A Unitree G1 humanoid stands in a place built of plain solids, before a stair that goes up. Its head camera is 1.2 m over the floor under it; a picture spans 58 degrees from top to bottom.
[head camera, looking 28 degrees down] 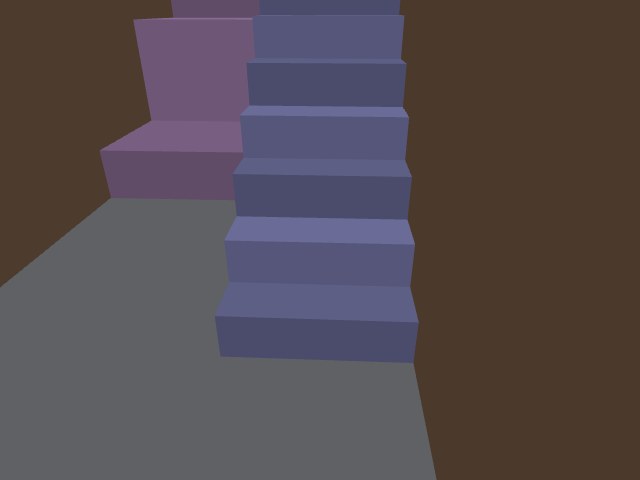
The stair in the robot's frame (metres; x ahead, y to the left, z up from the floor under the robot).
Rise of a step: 0.20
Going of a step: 0.23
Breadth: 0.75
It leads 3 degrees to the right of straight ahead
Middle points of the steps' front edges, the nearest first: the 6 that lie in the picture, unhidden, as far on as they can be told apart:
1.27 0.02 0.20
1.49 0.00 0.39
1.72 -0.01 0.59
1.95 -0.02 0.78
2.18 -0.03 0.98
2.40 -0.04 1.17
